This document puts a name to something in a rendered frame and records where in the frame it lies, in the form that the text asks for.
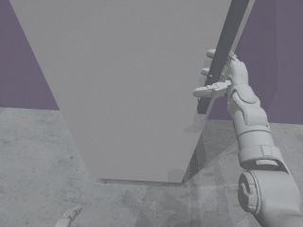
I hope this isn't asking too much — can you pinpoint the fridge door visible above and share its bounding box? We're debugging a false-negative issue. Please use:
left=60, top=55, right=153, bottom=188
left=9, top=0, right=255, bottom=183

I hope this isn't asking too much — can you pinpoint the robot right upper arm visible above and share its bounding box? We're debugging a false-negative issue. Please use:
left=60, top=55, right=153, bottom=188
left=238, top=169, right=303, bottom=227

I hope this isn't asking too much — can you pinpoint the handle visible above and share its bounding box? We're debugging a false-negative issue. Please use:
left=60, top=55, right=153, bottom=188
left=197, top=0, right=250, bottom=114

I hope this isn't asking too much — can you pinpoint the right robot forearm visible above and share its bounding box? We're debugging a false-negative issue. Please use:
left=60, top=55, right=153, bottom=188
left=226, top=84, right=301, bottom=209

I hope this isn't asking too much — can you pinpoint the right robot hand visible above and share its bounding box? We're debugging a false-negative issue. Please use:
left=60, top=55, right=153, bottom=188
left=193, top=49, right=249, bottom=99

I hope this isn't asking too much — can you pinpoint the left robot hand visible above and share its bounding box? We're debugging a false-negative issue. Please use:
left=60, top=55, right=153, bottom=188
left=54, top=205, right=82, bottom=227

